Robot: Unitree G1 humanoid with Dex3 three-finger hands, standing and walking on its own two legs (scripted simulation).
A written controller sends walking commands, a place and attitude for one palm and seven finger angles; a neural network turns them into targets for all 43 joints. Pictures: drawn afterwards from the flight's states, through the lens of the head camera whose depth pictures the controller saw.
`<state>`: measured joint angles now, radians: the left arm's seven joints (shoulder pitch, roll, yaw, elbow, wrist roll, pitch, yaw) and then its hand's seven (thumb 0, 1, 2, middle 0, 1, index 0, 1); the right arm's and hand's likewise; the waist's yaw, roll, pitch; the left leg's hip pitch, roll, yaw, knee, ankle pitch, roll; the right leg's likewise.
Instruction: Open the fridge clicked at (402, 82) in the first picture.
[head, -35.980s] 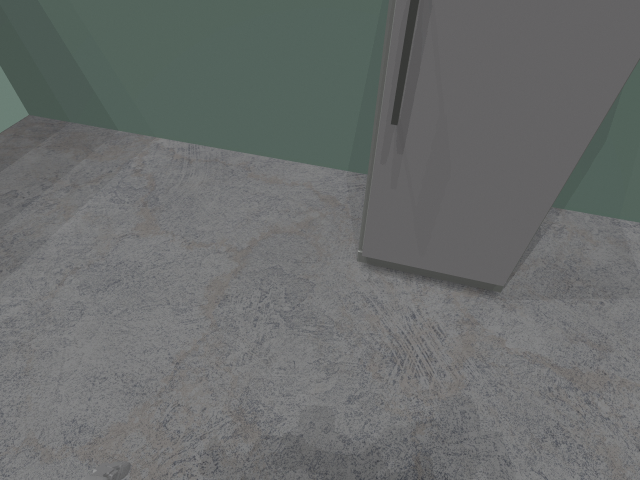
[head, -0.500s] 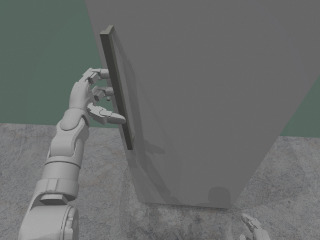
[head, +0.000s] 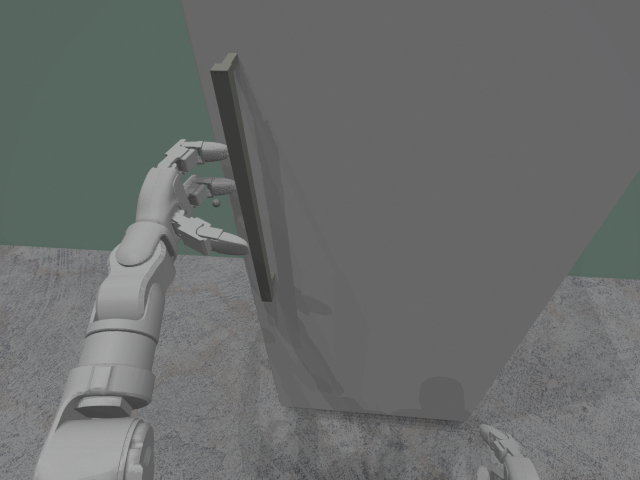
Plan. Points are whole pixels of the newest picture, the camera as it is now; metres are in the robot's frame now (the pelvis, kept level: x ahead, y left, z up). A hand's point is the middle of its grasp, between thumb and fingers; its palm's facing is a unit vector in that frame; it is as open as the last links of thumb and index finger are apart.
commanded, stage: move the hooked fingers beside the handle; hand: left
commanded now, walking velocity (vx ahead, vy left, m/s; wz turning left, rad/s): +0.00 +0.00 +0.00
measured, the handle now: (253, 204) +0.44 +0.13 +0.13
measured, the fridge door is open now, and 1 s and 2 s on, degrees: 0 0 0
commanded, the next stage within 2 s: feel for the door with the fingertips in 1.26 s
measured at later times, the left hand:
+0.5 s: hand (188, 207) +0.37 +0.18 +0.18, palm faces +0.03 -1.00 -0.03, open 14.0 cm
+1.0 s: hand (197, 202) +0.39 +0.18 +0.17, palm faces +0.01 -1.00 -0.02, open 14.0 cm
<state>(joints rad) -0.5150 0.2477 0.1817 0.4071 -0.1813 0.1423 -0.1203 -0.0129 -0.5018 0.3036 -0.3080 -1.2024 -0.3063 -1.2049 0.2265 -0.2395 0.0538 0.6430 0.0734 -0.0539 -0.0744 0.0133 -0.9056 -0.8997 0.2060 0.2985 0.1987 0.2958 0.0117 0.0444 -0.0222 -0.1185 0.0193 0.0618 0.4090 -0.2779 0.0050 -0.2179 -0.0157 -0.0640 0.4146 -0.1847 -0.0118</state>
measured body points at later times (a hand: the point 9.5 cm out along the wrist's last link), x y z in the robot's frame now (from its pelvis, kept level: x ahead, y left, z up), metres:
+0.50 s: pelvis +0.00 +0.00 +0.00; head -0.01 -0.02 +0.45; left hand +0.37 +0.24 +0.18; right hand +0.17 -0.23 -0.09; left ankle -0.04 +0.11 -0.74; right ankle +0.02 -0.11 -0.74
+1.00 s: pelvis +0.01 +0.00 +0.00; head +0.00 -0.02 +0.45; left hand +0.38 +0.23 +0.18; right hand +0.16 -0.24 -0.10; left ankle -0.04 +0.11 -0.74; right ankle +0.02 -0.11 -0.74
